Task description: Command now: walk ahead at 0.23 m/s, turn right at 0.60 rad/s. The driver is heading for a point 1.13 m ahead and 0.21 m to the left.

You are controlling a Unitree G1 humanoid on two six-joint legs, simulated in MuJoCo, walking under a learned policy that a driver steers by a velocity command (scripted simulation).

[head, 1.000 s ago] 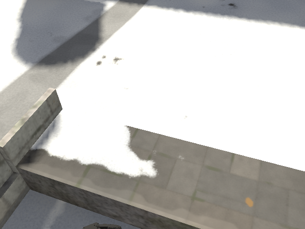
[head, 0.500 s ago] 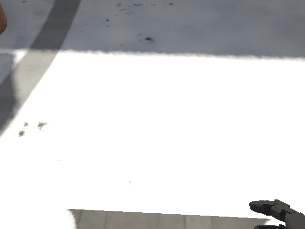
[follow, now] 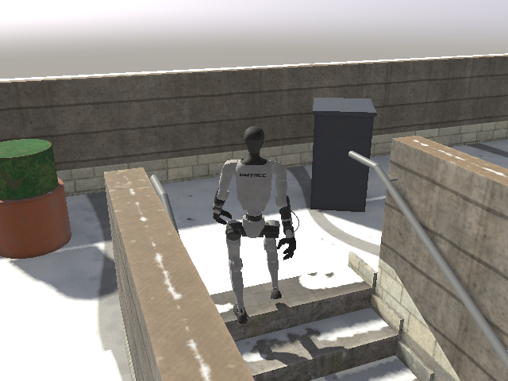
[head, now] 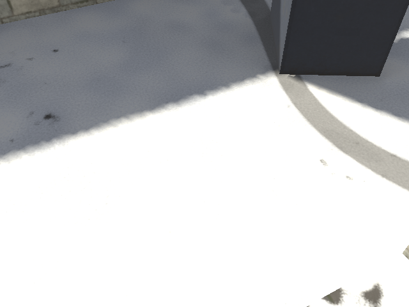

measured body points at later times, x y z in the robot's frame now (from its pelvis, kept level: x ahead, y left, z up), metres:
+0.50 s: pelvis +0.12 -0.01 +0.04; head +0.13 -0.02 +0.49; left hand +0.29 +0.21 -0.08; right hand +0.23 -0.29 -0.07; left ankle +0.17 +0.16 -0.66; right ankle +0.16 -0.11 -0.70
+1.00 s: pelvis +0.12 +0.02 +0.04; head +0.15 +0.01 +0.49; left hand +0.27 +0.29 -0.04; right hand +0.32 -0.24 -0.06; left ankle +0.09 +0.16 -0.58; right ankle +0.14 -0.08 -0.70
